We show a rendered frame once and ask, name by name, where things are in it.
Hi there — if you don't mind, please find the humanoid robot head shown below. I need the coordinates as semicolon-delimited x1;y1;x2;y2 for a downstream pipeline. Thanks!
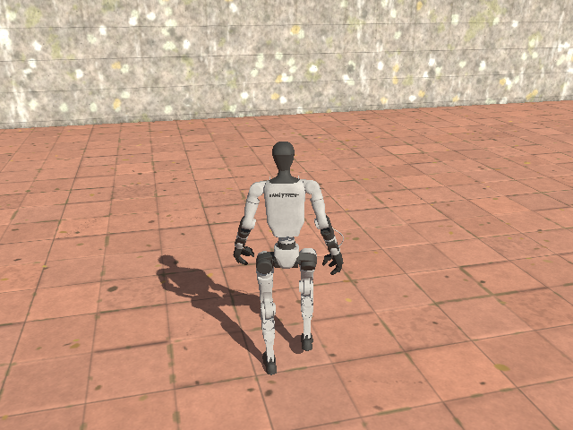
269;142;300;184

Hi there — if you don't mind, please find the robot left thigh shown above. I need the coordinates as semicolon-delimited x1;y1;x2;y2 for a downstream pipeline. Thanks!
256;251;276;319

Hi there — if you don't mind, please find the robot right forearm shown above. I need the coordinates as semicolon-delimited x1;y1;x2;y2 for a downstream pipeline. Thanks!
321;215;340;255

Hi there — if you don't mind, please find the robot right hand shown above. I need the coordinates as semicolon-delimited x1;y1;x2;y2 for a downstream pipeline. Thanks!
322;252;343;275

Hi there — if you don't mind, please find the right robot upper arm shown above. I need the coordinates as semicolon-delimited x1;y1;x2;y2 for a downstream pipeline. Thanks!
303;179;329;229

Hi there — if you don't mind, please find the left robot upper arm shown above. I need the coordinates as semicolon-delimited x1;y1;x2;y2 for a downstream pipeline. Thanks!
242;181;266;230

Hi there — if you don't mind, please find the robot left forearm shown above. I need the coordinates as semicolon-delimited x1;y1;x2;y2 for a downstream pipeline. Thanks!
235;216;251;249

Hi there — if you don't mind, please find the robot left hand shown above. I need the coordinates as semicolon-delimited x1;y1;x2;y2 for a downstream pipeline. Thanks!
233;246;254;265

